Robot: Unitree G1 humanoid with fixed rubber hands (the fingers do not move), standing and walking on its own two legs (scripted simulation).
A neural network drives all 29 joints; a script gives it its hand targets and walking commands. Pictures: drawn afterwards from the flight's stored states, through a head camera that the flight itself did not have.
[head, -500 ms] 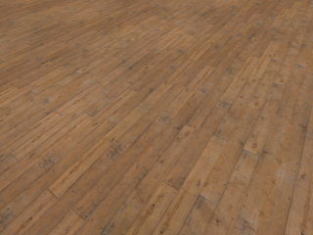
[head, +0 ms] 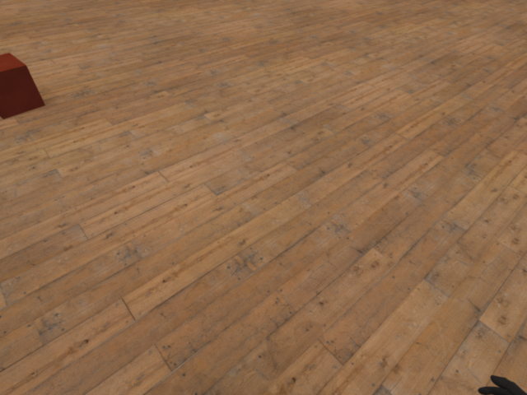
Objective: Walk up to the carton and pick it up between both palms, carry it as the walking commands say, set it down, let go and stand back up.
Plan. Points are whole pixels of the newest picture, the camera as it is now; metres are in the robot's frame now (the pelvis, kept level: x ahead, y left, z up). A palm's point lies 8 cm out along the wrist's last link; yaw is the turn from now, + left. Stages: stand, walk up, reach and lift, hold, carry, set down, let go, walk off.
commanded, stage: walk up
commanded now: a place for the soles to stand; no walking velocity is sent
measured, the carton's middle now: (6, 85) +2.23 +1.69 -0.60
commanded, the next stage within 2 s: none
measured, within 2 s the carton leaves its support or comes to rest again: neither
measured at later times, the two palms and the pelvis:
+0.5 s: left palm out of the picture +0.11 +0.44 -0.06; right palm (312, 210) +0.55 -0.11 -0.07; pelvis +0.26 +0.11 +0.00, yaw +19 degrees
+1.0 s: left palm out of the picture +0.46 +0.57 -0.05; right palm (261, 155) +0.79 +0.00 -0.09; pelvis +0.55 +0.23 +0.01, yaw +32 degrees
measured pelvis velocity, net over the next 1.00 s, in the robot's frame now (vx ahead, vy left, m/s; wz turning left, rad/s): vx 0.55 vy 0.23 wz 0.56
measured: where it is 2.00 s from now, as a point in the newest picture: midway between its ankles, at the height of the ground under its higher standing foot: (121, 236)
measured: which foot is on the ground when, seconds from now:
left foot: down 0.00-0.16, up 0.18-0.46, down 0.48-0.80, up 0.82-1.00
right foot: up 0.00-0.12, down 0.14-0.54, up 0.56-0.76, down 0.78-1.00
